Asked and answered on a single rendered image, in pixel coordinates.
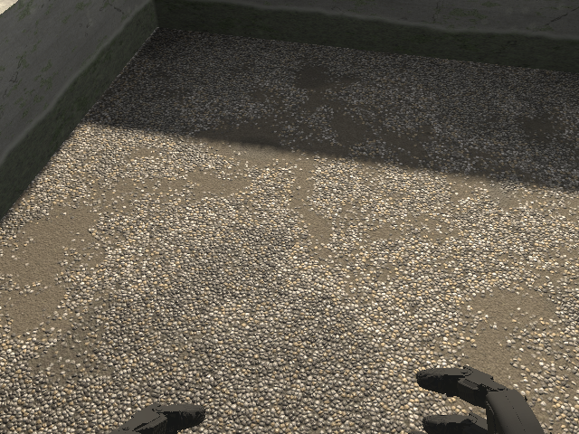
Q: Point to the right robot hand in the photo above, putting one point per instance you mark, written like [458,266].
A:
[507,411]

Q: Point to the left robot hand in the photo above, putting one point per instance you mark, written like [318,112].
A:
[157,419]

